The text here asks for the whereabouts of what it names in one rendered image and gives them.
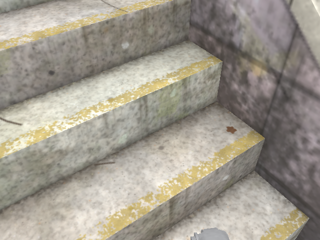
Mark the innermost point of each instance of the robot right thigh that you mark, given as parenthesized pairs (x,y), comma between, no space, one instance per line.
(210,234)

